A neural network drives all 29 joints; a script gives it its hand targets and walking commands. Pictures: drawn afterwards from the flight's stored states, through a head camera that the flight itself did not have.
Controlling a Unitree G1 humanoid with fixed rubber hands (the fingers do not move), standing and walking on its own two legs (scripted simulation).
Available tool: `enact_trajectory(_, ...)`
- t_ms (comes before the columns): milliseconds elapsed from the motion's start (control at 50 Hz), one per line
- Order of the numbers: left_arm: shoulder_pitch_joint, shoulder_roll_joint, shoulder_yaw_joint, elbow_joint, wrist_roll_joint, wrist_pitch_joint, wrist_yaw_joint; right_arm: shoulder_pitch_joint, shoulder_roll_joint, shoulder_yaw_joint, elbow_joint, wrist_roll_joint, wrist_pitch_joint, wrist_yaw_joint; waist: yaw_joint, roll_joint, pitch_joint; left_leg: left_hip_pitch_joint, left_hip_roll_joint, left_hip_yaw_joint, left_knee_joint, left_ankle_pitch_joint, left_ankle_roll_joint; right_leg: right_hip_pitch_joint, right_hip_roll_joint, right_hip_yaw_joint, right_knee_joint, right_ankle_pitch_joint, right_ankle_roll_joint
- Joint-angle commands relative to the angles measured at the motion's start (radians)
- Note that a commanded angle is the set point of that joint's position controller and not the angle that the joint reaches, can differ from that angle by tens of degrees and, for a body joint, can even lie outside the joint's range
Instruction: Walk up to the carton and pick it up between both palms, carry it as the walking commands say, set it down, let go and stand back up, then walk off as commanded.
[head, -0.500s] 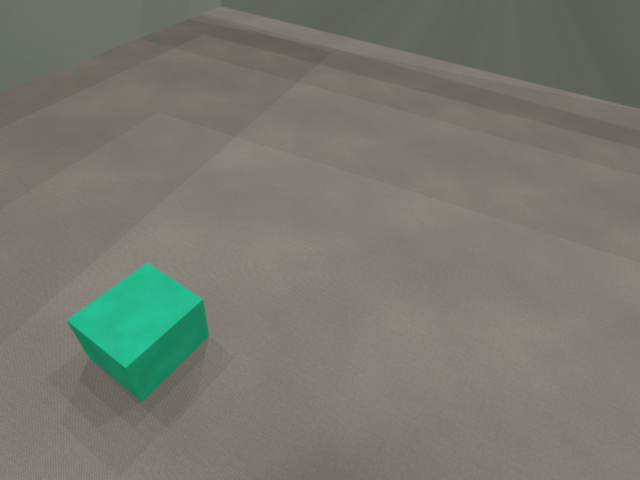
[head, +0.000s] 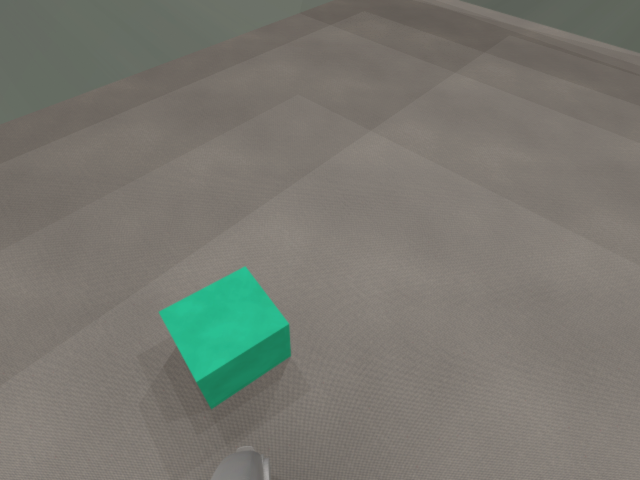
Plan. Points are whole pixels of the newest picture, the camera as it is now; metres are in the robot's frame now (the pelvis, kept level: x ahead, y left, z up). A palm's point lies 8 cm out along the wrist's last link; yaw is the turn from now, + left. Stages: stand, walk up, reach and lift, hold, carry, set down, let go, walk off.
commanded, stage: walk off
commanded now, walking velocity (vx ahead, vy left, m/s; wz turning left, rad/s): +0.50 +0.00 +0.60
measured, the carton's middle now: (228, 335) +0.62 +0.27 -0.65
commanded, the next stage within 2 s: stand in 0.84 s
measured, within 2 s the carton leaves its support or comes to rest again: rests again in 1.42 s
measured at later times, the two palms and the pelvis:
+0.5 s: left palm (152, 311) +0.39 +0.28 -0.10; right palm (435, 364) +0.34 -0.20 -0.17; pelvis +0.28 +0.02 -0.02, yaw +16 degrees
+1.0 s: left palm (96, 331) +0.38 +0.39 -0.15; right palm (318, 190) +0.70 +0.01 -0.11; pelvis +0.49 +0.17 +0.00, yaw +33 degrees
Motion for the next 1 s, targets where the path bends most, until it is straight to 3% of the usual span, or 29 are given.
enact_trajectory(0,-0.048,0.154,0.024,-0.057,-0.005,-0.025,-0.009,-0.079,0.066,0.042,-0.101,-0.012,-0.028,0.034,-0.029,-0.166,0.172,0.097,-0.037,0.064,-0.269,0.053,0.01,-0.153,-0.247,0.014,-0.154,0.52,-0.091)
enact_trajectory(40,-0.058,0.195,0.026,-0.076,-0.002,-0.02,-0.014,0.049,-0.015,0.017,-0.063,-0.025,-0.035,0.025,-0.086,-0.098,0.038,0.333,-0.131,0.109,-0.293,-0.052,0.067,-0.169,-0.251,0.014,0.111,0.835,-0.092)
enact_trajectory(60,-0.08,0.205,0.025,-0.088,-0.007,-0.018,-0.017,0.185,-0.065,-0.004,-0.023,-0.031,-0.042,0.017,-0.16,-0.035,-0.058,0.522,-0.178,0.114,-0.331,-0.045,0.106,-0.233,-0.222,0.017,0.342,0.858,-0.084)
enact_trajectory(80,-0.075,0.195,0.021,-0.11,-0.012,-0.021,-0.026,0.332,-0.16,-0.037,0.014,-0.037,-0.048,0.001,-0.241,0.134,-0.128,0.718,-0.074,-0.049,-0.407,0.025,0.167,-0.413,-0.164,-0.007,0.643,0.676,-0.048)
enact_trajectory(100,-0.089,0.118,0.011,-0.167,-0.029,-0.023,-0.043,0.428,-0.277,-0.071,0.037,-0.018,-0.048,-0.023,-0.236,0.437,-0.24,0.924,0.223,-0.55,-0.561,0.096,0.279,-0.679,0.057,-0.024,0.993,-0.127,0.019)
enact_trajectory(120,-0.11,0.155,0.009,-0.2,-0.042,-0.016,-0.043,0.42,-0.253,-0.06,0.053,-0.006,-0.041,-0.046,-0.206,0.37,-0.338,1.042,0.25,-0.817,-0.62,0.128,0.357,-0.816,0.029,0.191,1.151,-0.108,-0.009)
enact_trajectory(140,-0.168,0.196,0.014,-0.184,-0.05,-0.021,-0.04,0.348,-0.181,-0.048,0.041,-0.008,-0.042,-0.057,-0.187,0.164,-0.266,0.992,0.245,-0.702,-0.583,0.203,0.329,-0.854,-0.068,0.252,1.173,-0.024,-0.023)
enact_trajectory(160,-0.176,0.205,0.018,-0.175,-0.039,-0.03,-0.054,0.309,-0.171,-0.044,0.012,-0.032,-0.046,-0.064,-0.167,0.092,-0.218,0.931,0.218,-0.534,-0.583,0.245,0.279,-0.885,-0.093,0.248,1.119,-0.024,-0.023)
enact_trajectory(240,-0.153,0.143,-0.002,-0.18,0.006,0.003,-0.051,0.134,-0.144,-0.021,-0.04,-0.004,-0.065,-0.086,-0.059,0.105,-0.16,0.524,0.134,-0.399,-0.578,0.386,0.231,-0.632,-0.139,0.261,0.86,-0.039,0.016)
enact_trajectory(300,-0.136,0.118,-0.006,-0.189,-0.002,0.035,-0.048,0.006,-0.14,-0.016,-0.093,-0.012,-0.064,-0.082,0.027,-0.006,-0.068,0.298,0.11,-0.277,-0.609,0.266,0.224,-0.509,-0.146,0.245,0.591,-0.073,0.015)
enact_trajectory(360,-0.118,0.108,-0.008,-0.186,-0.009,0.044,-0.042,-0.013,-0.145,-0.025,-0.099,-0.004,-0.069,-0.057,0.033,-0.009,-0.067,0.141,0.016,-0.269,-0.562,0.18,0.18,-0.256,-0.071,0.167,0.36,0.196,0.015)
enact_trajectory(400,-0.003,0.147,0.012,-0.144,-0.01,0.039,-0.038,-0.007,-0.092,-0.018,-0.1,0.012,-0.062,-0.043,0.087,-0.124,-0.121,0.014,-0.064,-0.225,-0.392,-0.017,0.133,0.021,-0.028,0.137,0.248,0.368,0.022)
enact_trajectory(420,0.12,0.219,0.039,-0.119,-0.002,0.034,-0.031,-0.026,-0.041,-0.005,-0.124,0.016,-0.067,-0.037,0.165,-0.291,-0.153,-0.111,-0.151,-0.123,-0.178,-0.127,0.082,0.164,-0.139,0.262,0.156,0.226,-0.02)
enact_trajectory(440,0.215,0.3,0.055,-0.119,0.001,0.031,-0.023,-0.041,0.01,0.008,-0.166,0.01,-0.067,-0.039,0.208,-0.522,-0.163,-0.215,-0.202,0.005,0.109,-0.346,0.036,0.191,-0.417,0.579,-0.073,-0.071,-0.081)
enact_trajectory(460,0.143,0.305,0.048,-0.138,-0.001,0.04,-0.016,-0.022,-0.024,-0.003,-0.165,-0.003,-0.05,-0.045,0.162,-0.481,-0.119,-0.207,-0.131,-0.054,0.288,-0.339,0.03,0.088,-0.511,0.74,-0.192,-0.377,-0.126)
enact_trajectory(480,0.046,0.272,0.038,-0.16,-0.002,0.045,-0.01,-0.034,-0.042,-0.017,-0.15,-0.002,-0.038,-0.036,0.11,-0.35,-0.04,-0.188,-0.105,-0.086,0.353,-0.287,0.032,-0.021,-0.485,0.712,-0.215,-0.448,-0.121)
enact_trajectory(500,-0.067,0.255,0.042,-0.193,-0.001,0.044,-0.002,0.027,-0.022,-0.013,-0.145,0.002,-0.034,-0.022,0.044,-0.38,-0.032,-0.178,-0.073,-0.07,0.361,-0.225,0.024,-0.081,-0.498,0.709,-0.212,-0.443,-0.123)
enact_trajectory(520,-0.122,0.243,0.047,-0.213,-0.003,0.039,0.0,0.003,-0.021,-0.012,-0.143,-0.003,-0.031,-0.016,0.033,-0.387,0.017,-0.167,-0.026,-0.072,0.337,-0.191,0.008,-0.142,-0.492,0.688,-0.223,-0.444,-0.139)
enact_trajectory(600,-0.127,0.206,0.034,-0.208,-0.001,0.018,-0.007,0.024,0.018,-0.012,-0.097,0.016,-0.01,0.005,-0.002,-0.261,0.094,-0.07,-0.008,-0.05,0.208,-0.119,-0.02,-0.227,-0.394,0.262,-0.189,-0.078,-0.076)
enact_trajectory(680,-0.109,0.211,0.043,-0.183,0.008,0.003,-0.016,-0.073,0.046,0.008,-0.134,0.01,-0.011,0.023,-0.002,-0.202,0.135,0.067,-0.002,-0.024,-0.11,-0.082,-0.026,-0.279,-0.331,0.089,-0.17,0.05,-0.073)
enact_trajectory(760,-0.079,0.238,0.058,-0.169,0.014,0.019,-0.026,-0.073,0.012,0.001,-0.135,-0.012,-0.021,0.026,0.007,-0.112,0.071,0.107,-0.063,0.079,-0.263,-0.127,0.009,-0.107,-0.329,0.05,-0.069,0.139,-0.087)
enact_trajectory(780,-0.061,0.248,0.059,-0.164,0.015,0.025,-0.027,-0.049,-0.006,-0.004,-0.124,-0.024,-0.026,0.022,0.003,-0.078,0.041,0.195,-0.101,0.107,-0.323,-0.188,0.029,-0.107,-0.323,0.035,0.045,0.3,-0.085)
enact_trajectory(800,-0.059,0.257,0.061,-0.166,0.011,0.032,-0.03,0.075,-0.03,-0.014,-0.089,-0.033,-0.036,0.012,-0.059,-0.002,-0.047,0.394,-0.157,0.122,-0.43,-0.185,0.056,-0.152,-0.29,-0.002,0.286,0.518,-0.071)
enact_trajectory(820,-0.05,0.229,0.053,-0.186,0.007,0.029,-0.036,0.256,-0.132,-0.047,-0.053,-0.041,-0.049,-0.007,-0.161,0.229,-0.141,0.641,-0.025,-0.118,-0.534,-0.14,0.112,-0.372,-0.23,-0.027,0.64,0.456,-0.022)
enact_trajectory(840,-0.107,0.1,0.018,-0.265,0.005,0.019,-0.054,0.358,-0.277,-0.077,-0.031,-0.012,-0.059,-0.033,-0.174,0.579,-0.193,0.899,0.237,-0.579,-0.605,0.168,0.205,-0.751,-0.041,0.028,0.901,-0.232,0.066)
enact_trajectory(860,-0.251,0.126,0.008,-0.289,-0.012,0.02,-0.042,0.411,-0.221,-0.069,0.028,0.019,-0.053,-0.057,-0.205,0.394,-0.191,0.92,0.201,-0.631,-0.609,0.555,0.254,-0.804,-0.063,0.143,0.945,-0.184,0.033)
enact_trajectory(900,-0.26,0.163,0.016,-0.228,-0.02,0.017,-0.061,0.378,-0.15,-0.042,0.014,0.002,-0.065,-0.076,-0.181,0.136,-0.121,0.897,0.157,-0.336,-0.499,1.002,0.197,-0.896,-0.111,0.163,0.968,-0.114,0.04)
enact_trajectory(940,-0.164,0.158,0.021,-0.175,-0.013,0.039,-0.062,0.263,-0.144,-0.019,-0.016,-0.01,-0.072,-0.098,-0.102,0.159,-0.152,0.833,0.172,-0.249,-0.499,0.937,0.181,-0.816,-0.136,0.196,0.863,-0.007,0.035)
enact_trajectory(980,-0.175,0.138,0.011,-0.173,-0.008,0.057,-0.049,0.202,-0.118,-0.009,-0.036,0.003,-0.076,-0.092,-0.072,0.131,-0.106,0.721,0.142,-0.23,-0.516,0.886,0.161,-0.735,-0.126,0.201,0.739,-0.009,0.034)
